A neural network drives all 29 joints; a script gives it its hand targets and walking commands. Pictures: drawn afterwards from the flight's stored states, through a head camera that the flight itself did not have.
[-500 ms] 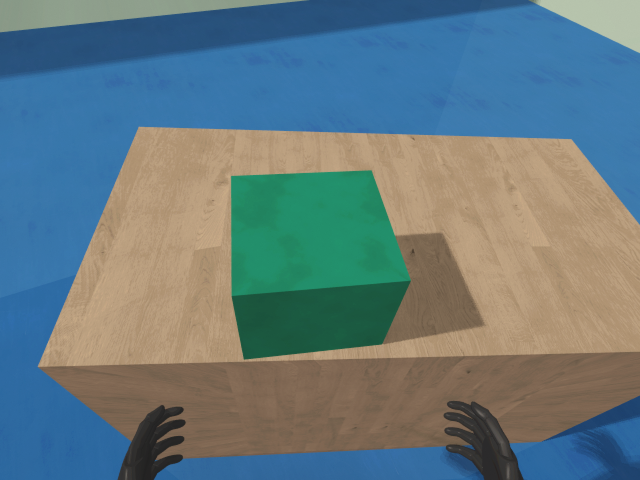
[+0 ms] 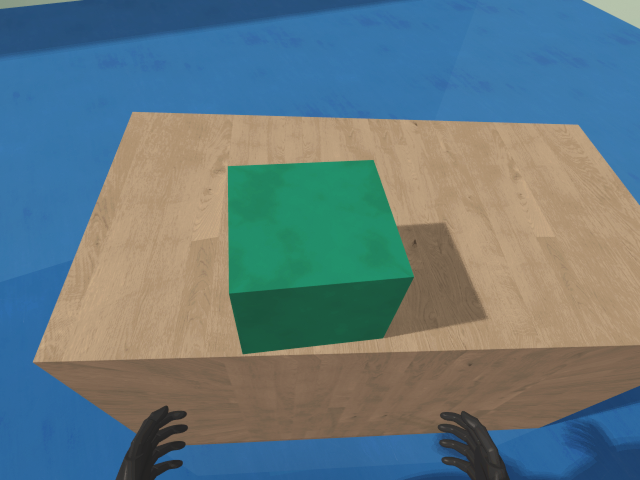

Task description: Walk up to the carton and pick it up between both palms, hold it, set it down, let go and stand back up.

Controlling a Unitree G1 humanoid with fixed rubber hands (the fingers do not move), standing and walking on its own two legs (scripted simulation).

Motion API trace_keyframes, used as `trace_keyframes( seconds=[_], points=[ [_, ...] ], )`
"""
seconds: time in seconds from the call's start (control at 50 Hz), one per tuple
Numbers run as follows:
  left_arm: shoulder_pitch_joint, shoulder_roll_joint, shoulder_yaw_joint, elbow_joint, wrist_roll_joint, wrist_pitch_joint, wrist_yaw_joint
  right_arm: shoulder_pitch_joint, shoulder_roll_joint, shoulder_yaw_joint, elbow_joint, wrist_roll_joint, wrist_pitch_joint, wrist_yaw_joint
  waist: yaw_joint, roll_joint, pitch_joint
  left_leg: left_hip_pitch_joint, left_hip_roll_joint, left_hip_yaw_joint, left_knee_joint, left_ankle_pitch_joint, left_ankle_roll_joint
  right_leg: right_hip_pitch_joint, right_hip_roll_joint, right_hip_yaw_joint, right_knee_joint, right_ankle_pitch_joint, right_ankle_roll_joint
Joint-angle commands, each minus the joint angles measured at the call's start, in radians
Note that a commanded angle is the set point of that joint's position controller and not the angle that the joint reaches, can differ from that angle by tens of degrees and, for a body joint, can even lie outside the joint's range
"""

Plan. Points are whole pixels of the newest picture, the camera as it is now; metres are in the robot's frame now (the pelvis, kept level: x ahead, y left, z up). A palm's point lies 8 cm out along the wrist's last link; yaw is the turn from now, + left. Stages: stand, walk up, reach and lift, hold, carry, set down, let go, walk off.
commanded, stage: set down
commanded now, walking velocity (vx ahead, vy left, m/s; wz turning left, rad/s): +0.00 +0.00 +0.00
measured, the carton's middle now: (308, 256) +0.44 +0.03 -0.02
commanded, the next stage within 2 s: let go in 0.24 s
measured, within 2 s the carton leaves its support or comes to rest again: neither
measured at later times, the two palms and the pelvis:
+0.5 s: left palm (137, 478) +0.15 +0.22 -0.08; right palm out of the picture +0.16 -0.22 -0.08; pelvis +0.00 +0.00 +0.00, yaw +0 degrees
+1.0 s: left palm out of the picture +0.13 +0.26 -0.09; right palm out of the picture +0.15 -0.28 -0.07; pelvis +0.00 -0.01 +0.00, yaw +0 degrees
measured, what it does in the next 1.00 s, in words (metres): stands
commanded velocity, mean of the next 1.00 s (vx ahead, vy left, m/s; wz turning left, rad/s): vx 0.00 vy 0.00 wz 0.00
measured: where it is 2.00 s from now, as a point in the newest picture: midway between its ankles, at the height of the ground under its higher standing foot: outside the picture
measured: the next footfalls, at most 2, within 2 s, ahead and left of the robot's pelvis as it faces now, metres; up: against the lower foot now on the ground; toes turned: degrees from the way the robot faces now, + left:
none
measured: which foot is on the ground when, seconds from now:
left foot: down 0.00-1.00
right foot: down 0.00-1.00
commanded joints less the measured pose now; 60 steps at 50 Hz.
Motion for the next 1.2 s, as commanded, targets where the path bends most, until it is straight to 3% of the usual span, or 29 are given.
trace_keyframes(
  seconds=[0.0, 0.3, 0.66, 0.68, 0.7, 0.78, 0.88, 1.08, 1.18],
  points=[
    [-0.068, 0.154, 0.027, -0.031, 0.073, -0.022, -0.002, -0.076, -0.108, -0.091, 0.025, -0.085, -0.051, -0.012, -0.032, 0.069, -0.223, 0.226, -0.084, 0.070, -0.046, 0.225, 0.001, 0.046, -0.021, -0.021, -0.050, 0.172, 0.017],
    [-0.094, 0.132, 0.005, 0.001, 0.095, -0.011, 0.007, -0.119, -0.154, -0.112, 0.097, -0.103, -0.043, 0.008, -0.034, 0.083, -0.201, 0.220, -0.074, 0.061, -0.046, 0.221, -0.011, 0.043, -0.007, -0.046, -0.041, 0.158, 0.008],
    [-0.098, 0.122, -0.017, -0.021, 0.095, -0.007, 0.022, -0.112, -0.171, -0.121, 0.097, -0.112, -0.024, 0.023, -0.034, 0.100, -0.203, 0.197, -0.069, 0.053, -0.045, 0.220, -0.012, 0.064, -0.002, -0.054, -0.025, 0.178, 0.002],
    [-0.091, 0.120, -0.018, -0.011, 0.096, -0.006, 0.021, -0.114, -0.177, -0.120, 0.101, -0.111, -0.026, 0.025, -0.033, 0.088, -0.204, 0.201, -0.070, 0.050, -0.043, 0.221, -0.008, 0.063, -0.001, -0.053, -0.025, 0.185, 0.001],
    [-0.060, 0.317, 0.085, 0.080, 0.112, -0.077, 0.027, -0.018, -0.329, -0.137, 0.088, -0.148, 0.067, -0.004, 0.016, -0.016, -0.322, 0.075, 0.044, -0.027, 0.037, 0.395, 0.035, 0.124, -0.114, 0.023, 0.070, 0.299, -0.002],
    [-0.036, 0.287, 0.089, 0.146, 0.099, -0.128, 0.012, -0.048, -0.295, -0.117, 0.032, -0.138, 0.148, -0.012, -0.002, 0.040, -0.289, 0.007, 0.036, -0.027, 0.009, 0.180, 0.069, 0.113, -0.125, 0.057, 0.049, 0.183, -0.002],
    [-0.045, 0.299, 0.068, 0.218, 0.104, -0.161, 0.000, -0.030, -0.312, -0.110, 0.035, -0.139, 0.171, -0.004, -0.011, 0.045, -0.214, 0.005, 0.033, -0.038, -0.012, 0.104, 0.068, 0.022, -0.125, 0.073, 0.011, 0.114, -0.007],
    [-0.031, 0.367, 0.065, 0.317, 0.107, -0.185, -0.010, -0.022, -0.367, -0.100, 0.046, -0.135, 0.179, 0.006, -0.021, 0.072, -0.169, -0.002, 0.039, -0.054, -0.032, 0.087, 0.078, 0.006, -0.130, 0.098, -0.010, 0.109, -0.020],
    [-0.037, 0.372, 0.062, 0.351, 0.103, -0.188, -0.010, -0.019, -0.380, -0.101, 0.050, -0.129, 0.181, 0.005, -0.026, 0.072, -0.189, 0.021, 0.048, -0.059, -0.016, 0.142, 0.076, 0.021, -0.132, 0.093, -0.005, 0.165, -0.020]
  ],
)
